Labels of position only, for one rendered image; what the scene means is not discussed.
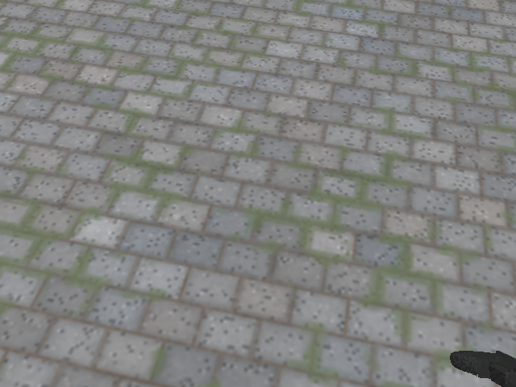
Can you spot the right robot hand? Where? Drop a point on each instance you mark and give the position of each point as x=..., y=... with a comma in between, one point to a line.
x=499, y=367

